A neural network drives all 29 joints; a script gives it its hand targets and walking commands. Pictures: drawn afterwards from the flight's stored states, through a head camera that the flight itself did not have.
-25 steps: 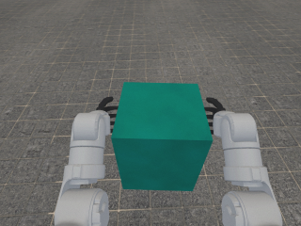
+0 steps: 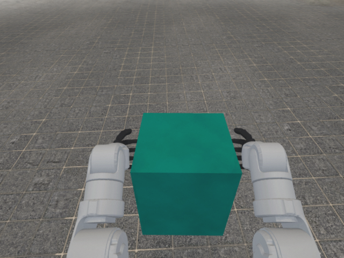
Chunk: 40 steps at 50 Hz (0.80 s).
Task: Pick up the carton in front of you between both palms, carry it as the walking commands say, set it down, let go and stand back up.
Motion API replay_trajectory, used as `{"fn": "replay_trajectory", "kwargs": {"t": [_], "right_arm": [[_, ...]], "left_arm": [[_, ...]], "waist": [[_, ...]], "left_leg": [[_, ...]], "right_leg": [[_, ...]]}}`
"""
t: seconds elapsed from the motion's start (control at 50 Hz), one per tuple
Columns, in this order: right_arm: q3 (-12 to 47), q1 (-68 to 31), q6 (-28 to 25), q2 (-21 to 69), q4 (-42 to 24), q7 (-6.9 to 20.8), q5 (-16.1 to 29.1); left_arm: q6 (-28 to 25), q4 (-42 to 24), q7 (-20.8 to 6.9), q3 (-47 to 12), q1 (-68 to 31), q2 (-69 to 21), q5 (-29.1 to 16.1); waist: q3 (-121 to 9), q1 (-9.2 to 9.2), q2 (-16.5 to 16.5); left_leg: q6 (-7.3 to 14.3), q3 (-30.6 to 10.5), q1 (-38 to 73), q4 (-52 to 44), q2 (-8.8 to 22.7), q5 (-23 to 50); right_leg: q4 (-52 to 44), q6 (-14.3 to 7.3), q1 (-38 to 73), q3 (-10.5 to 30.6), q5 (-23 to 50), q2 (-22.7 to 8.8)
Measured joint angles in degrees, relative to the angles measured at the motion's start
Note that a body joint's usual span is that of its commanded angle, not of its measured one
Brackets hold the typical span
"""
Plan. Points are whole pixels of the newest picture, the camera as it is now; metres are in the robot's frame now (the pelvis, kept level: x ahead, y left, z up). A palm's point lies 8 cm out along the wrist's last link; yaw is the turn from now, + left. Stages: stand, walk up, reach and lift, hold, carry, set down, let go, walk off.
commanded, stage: carry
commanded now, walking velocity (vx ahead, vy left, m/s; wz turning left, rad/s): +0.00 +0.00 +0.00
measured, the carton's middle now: (182, 174) +0.34 +0.00 +0.03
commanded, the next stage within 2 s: hold in 0.94 s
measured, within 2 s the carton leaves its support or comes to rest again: neither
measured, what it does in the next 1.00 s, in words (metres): stands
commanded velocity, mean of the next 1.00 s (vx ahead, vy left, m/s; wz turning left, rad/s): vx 0.00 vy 0.00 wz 0.00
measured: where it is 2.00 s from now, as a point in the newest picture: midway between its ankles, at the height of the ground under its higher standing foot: outside the picture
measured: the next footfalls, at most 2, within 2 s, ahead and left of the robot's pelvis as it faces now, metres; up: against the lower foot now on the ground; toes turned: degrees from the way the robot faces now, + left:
none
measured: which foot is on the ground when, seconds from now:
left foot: down 0.00-1.00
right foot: down 0.00-1.00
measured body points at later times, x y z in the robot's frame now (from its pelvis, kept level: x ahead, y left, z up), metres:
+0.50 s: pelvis -0.02 +0.00 +0.00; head -0.08 +0.00 +0.45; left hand +0.28 +0.15 +0.04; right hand +0.27 -0.15 +0.04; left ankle +0.04 +0.10 -0.73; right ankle -0.04 -0.09 -0.73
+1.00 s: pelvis -0.04 +0.00 +0.00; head -0.08 +0.01 +0.45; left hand +0.26 +0.15 +0.04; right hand +0.26 -0.15 +0.04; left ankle +0.04 +0.10 -0.73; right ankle -0.04 -0.09 -0.73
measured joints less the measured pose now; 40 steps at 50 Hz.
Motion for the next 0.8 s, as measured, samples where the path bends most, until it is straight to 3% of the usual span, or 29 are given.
{"fn": "replay_trajectory", "kwargs": {"t": [0.38,0.58,0.8], "right_arm": [[0.0,17.5,-15.9,6.3,-4.2,4.0,-7.4],[-0.2,19.3,-25.0,6.4,2.1,5.2,-10.1],[0.0,19.4,-26.0,6.4,0.3,4.9,-9.0]], "left_arm": [[-15.6,-4.3,-3.8,-0.1,17.1,-6.3,7.3],[-24.5,1.6,-5.0,0.2,19.2,-6.8,10.6],[-25.4,-0.4,-4.4,-0.1,19.3,-6.8,9.3]], "waist": [[-1.1,-0.29,0.2],[-1.5,-0.32,0.1],[-1.0,-0.18,0.1]], "left_leg": [[0.0,0.0,-0.3,-1.7,0.3,2.5],[0.0,0.0,-0.6,-2.4,0.4,3.7],[0.1,-0.1,-1.1,-3.1,0.5,4.7]], "right_leg": [[-0.7,-0.3,-0.8,-0.1,2.0,0.4],[-0.9,-0.4,-1.3,-0.2,2.9,0.5],[-1.0,-0.5,-2.1,-0.3,3.7,0.6]]}}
